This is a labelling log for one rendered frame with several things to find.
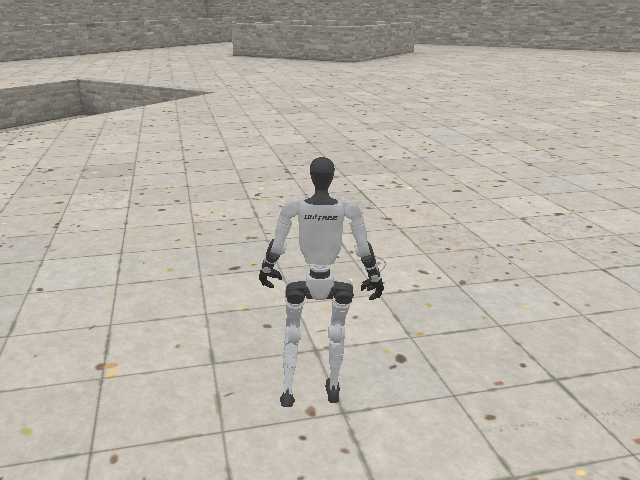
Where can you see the robot left shin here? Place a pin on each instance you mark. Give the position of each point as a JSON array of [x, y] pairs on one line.
[[289, 361]]

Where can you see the robot right foot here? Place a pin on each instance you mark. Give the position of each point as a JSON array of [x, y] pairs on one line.
[[333, 395]]

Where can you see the robot right upper arm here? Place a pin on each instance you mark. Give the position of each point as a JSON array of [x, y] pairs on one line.
[[352, 211]]

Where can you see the robot right forearm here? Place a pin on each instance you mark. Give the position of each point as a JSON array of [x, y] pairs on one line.
[[371, 266]]

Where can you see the right robot hand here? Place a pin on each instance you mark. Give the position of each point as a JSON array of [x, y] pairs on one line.
[[372, 285]]

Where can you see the left robot hand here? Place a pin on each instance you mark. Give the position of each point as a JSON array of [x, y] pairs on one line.
[[263, 277]]

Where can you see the robot left forearm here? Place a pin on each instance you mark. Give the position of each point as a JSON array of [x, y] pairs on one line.
[[269, 260]]

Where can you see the robot left upper arm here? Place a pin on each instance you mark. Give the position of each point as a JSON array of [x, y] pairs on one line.
[[289, 210]]

